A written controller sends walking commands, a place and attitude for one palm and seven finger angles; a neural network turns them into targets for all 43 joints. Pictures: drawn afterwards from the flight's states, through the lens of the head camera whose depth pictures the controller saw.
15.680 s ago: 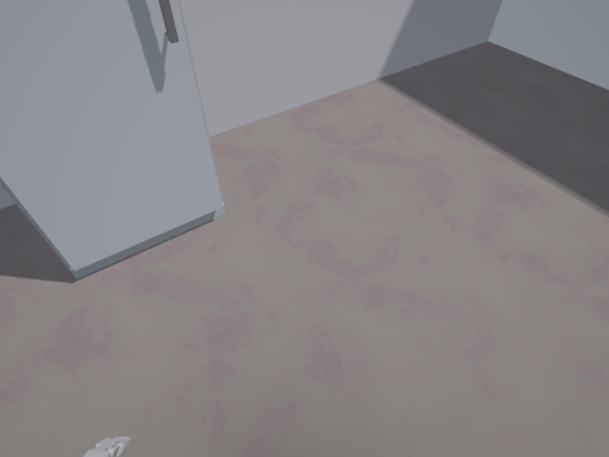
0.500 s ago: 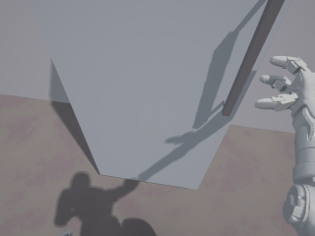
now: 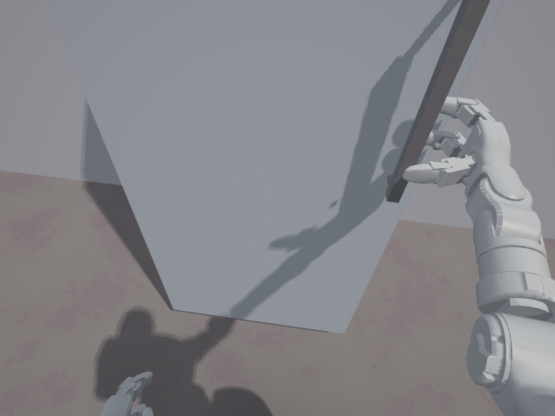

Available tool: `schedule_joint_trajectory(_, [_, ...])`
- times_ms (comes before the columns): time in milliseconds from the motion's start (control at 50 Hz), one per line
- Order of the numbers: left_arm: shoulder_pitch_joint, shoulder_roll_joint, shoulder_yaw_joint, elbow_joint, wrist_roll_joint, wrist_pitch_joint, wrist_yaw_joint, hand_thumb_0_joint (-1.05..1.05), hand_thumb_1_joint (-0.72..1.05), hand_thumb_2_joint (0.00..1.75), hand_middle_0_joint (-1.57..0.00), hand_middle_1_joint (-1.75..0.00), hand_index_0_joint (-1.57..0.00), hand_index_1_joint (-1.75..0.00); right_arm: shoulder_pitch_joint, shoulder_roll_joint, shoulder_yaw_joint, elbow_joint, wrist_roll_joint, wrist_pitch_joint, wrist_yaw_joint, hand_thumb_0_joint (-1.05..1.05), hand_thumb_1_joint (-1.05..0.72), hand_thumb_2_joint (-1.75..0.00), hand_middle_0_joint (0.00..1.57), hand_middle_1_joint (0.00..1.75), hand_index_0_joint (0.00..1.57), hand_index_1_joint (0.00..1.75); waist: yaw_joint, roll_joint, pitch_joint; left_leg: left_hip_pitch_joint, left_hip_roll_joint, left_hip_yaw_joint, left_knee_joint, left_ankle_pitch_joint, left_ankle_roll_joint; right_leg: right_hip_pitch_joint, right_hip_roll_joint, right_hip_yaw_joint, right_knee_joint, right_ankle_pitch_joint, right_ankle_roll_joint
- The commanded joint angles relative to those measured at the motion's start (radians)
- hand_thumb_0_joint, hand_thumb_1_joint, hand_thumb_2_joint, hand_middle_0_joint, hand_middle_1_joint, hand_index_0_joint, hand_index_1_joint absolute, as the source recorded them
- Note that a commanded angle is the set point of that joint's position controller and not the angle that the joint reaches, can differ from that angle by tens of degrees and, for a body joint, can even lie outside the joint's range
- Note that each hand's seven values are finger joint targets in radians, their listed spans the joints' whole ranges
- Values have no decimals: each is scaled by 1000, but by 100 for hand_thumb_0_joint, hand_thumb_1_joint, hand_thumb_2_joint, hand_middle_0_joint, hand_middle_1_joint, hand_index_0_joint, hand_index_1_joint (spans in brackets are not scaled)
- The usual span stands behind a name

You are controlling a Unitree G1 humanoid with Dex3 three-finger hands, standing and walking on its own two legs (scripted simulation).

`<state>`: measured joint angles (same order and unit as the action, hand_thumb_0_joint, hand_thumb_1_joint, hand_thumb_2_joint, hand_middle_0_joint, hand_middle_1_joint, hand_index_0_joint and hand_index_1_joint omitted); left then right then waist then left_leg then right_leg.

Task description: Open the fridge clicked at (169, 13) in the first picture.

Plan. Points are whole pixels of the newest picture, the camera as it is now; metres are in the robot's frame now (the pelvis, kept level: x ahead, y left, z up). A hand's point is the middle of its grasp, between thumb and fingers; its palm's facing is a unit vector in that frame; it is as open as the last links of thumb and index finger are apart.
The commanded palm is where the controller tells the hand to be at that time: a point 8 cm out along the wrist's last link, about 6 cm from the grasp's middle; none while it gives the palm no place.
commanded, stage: feel for the door with the fingertips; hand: right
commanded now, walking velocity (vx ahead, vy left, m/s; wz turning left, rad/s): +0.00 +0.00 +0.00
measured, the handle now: (422, 112) +0.51 -0.16 +0.21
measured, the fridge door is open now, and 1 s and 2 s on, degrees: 0 0 0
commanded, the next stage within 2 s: slide the fingers in behind the handle in 0.34 s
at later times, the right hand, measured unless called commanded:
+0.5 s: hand (442, 137) +0.47 -0.18 +0.20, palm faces +0.06 +1.00 +0.01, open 13.6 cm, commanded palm +0.44 -0.22 +0.20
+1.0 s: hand (430, 142) +0.46 -0.16 +0.20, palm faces +0.04 +1.00 +0.01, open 13.9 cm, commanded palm +0.43 -0.21 +0.20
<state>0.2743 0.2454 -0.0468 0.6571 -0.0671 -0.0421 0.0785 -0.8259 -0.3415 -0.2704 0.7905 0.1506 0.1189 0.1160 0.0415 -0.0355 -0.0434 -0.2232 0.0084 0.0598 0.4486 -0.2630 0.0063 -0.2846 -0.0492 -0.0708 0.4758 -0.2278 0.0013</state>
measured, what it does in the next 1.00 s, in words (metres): stands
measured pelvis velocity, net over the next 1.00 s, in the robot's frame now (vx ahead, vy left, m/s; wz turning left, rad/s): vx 0.00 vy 0.00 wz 0.01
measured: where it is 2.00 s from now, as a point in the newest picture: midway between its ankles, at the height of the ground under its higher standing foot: outside the picture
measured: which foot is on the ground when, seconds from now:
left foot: down 0.00-1.00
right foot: down 0.00-1.00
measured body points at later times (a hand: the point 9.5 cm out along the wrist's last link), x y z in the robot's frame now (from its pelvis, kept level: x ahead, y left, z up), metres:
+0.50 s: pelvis +0.00 +0.00 +0.00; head +0.02 +0.00 +0.45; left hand +0.06 +0.27 -0.12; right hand +0.46 -0.23 +0.20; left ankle -0.02 +0.11 -0.74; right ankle +0.01 -0.12 -0.74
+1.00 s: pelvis +0.00 +0.00 +0.00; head +0.01 +0.01 +0.45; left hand +0.09 +0.25 -0.11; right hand +0.45 -0.21 +0.20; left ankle -0.02 +0.11 -0.74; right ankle +0.01 -0.12 -0.74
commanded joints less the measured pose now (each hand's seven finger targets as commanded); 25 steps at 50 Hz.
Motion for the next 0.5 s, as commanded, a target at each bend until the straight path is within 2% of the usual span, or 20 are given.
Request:
schedule_joint_trajectory(0, [3, 149, 64, -100, 0, -38, 17, 0, 90, 90, -20, -30, -20, -30, -532, -297, -74, -230, 7, -103, -5, 0, 50, -30, 30, 120, 30, 120, 2, 61, -314, 56, -16, -36, -50, 339, 4, 190, 30, 43, -22, 240, -51])
schedule_joint_trajectory(20, [1, 149, 64, -101, -2, -38, 19, 0, 90, 90, -20, -30, -20, -30, -529, -293, -74, -220, 7, -104, 2, 0, 50, -30, 30, 120, 30, 120, -3, 50, -318, 60, -14, -39, -46, 349, 5, 184, 32, 40, -24, 240, -51])
schedule_joint_trajectory(60, [7, 146, 63, -95, -5, -40, 19, 0, 90, 90, -20, -30, -20, -30, -555, -247, -29, -200, 8, -103, 14, 0, 50, -30, 30, 120, 30, 120, 12, 20, -295, 31, -17, -35, -48, 343, 7, 195, 32, 41, -24, 238, -49])
schedule_joint_trajectory(80, [13, 150, 64, -88, -6, -41, 20, 0, 90, 90, -20, -30, -20, -30, -558, -258, -38, -173, 9, -100, 19, 0, 50, -30, 30, 120, 30, 120, 12, 15, -280, 18, -17, -35, -53, 322, 7, 184, 34, 42, -24, 217, -47])
schedule_joint_trajectory(100, [23, 155, 67, -83, -6, -39, 21, 0, 90, 90, -20, -30, -20, -30, -553, -266, -39, -148, 10, -102, 21, 0, 50, -30, 30, 120, 30, 120, 22, 48, -266, 16, -18, -32, -57, 309, 5, 177, 29, 43, -23, 209, -50])
schedule_joint_trajectory(120, [25, 156, 67, -80, -6, -43, 21, 0, 90, 90, -20, -30, -20, -30, -570, -262, -38, -132, 15, -101, 25, 0, 50, -30, 30, 120, 30, 120, 22, 40, -262, 4, -18, -34, -60, 298, 4, 172, 32, 44, -26, 193, -50])
schedule_joint_trajectory(140, [30, 158, 70, -75, -6, -45, 23, 0, 90, 90, -20, -30, -20, -30, -601, -260, -28, -142, 14, -107, 32, 0, 50, -30, 30, 120, 30, 120, 28, 20, -272, -1, -18, -35, -57, 301, 6, 182, 32, 44, -24, 200, -49])
schedule_joint_trajectory(180, [41, 157, 72, -73, -6, -51, 21, 0, 90, 90, -20, -30, -20, -30, -598, -253, -29, -139, 15, -116, 36, 0, 50, -30, 30, 120, 30, 120, 22, -1, -301, -2, -20, -34, -51, 310, 10, 199, 33, 48, -18, 219, -47])
schedule_joint_trajectory(200, [51, 161, 74, -69, -4, -51, 20, 0, 90, 90, -20, -30, -20, -30, -596, -251, -22, -136, 19, -124, 36, 0, 50, -30, 30, 120, 30, 120, 31, 45, -300, 4, -21, -29, -53, 307, 7, 191, 30, 51, -15, 219, -50])
schedule_joint_trajectory(280, [68, 165, 76, -56, -1, -57, 18, 0, 90, 90, -20, -30, -20, -30, -627, -272, -43, -92, 14, -133, 34, 0, 50, -30, 30, 120, 30, 120, 29, 20, -291, -16, -22, -32, -48, 300, 7, 178, 32, 51, -16, 211, -48])
schedule_joint_trajectory(300, [77, 170, 79, -54, 0, -56, 15, 0, 90, 90, -20, -30, -20, -30, -623, -287, -46, -85, 9, -140, 28, 0, 50, -30, 30, 120, 30, 120, 32, 45, -297, -8, -20, -30, -49, 288, 5, 170, 30, 53, -13, 207, -50])
schedule_joint_trajectory(320, [75, 167, 78, -54, 0, -59, 14, 0, 90, 90, -20, -30, -20, -30, -640, -272, -38, -89, 6, -143, 26, 0, 50, -30, 30, 120, 30, 120, 32, 15, -299, -18, -21, -33, -45, 298, 7, 177, 31, 51, -14, 215, -49])
schedule_joint_trajectory(360, [87, 169, 81, -44, 1, -60, 14, 0, 90, 90, -20, -30, -20, -30, -662, -285, -45, -63, -1, -148, 24, 0, 50, -30, 30, 120, 30, 120, 41, 24, -285, -34, -23, -32, -46, 288, 5, 171, 31, 50, -10, 205, -49])
schedule_joint_trajectory(380, [91, 169, 81, -43, 2, -61, 12, 0, 90, 90, -20, -30, -20, -30, -675, -279, -38, -67, -4, -152, 25, 0, 50, -30, 30, 120, 30, 120, 40, 8, -298, -36, -23, -31, -43, 284, 6, 174, 33, 52, -9, 204, -46])
schedule_joint_trajectory(400, [95, 170, 84, -46, 4, -62, 11, 0, 90, 90, -20, -30, -20, -30, -677, -268, -24, -76, -2, -160, 24, 0, 50, -30, 30, 120, 30, 120, 46, 29, -303, -27, -21, -28, -43, 284, 5, 173, 30, 53, -3, 208, -49])
schedule_joint_trajectory(420, [95, 170, 83, -44, 4, -65, 10, 0, 90, 90, -20, -30, -20, -30, -672, -277, -42, -69, -2, -162, 23, 0, 50, -30, 30, 120, 30, 120, 38, 21, -316, -27, -23, -31, -39, 297, 6, 179, 31, 54, -4, 217, -49])
schedule_joint_trajectory(480, [90, 165, 80, -49, 2, -70, 5, 0, 90, 90, -20, -30, -20, -30, -666, -234, -9, -94, -4, -168, 25, 0, 50, -30, 30, 120, 30, 120, 34, -41, -318, -57, -27, -24, -33, 278, 14, 212, 28, 61, -4, 227, -39])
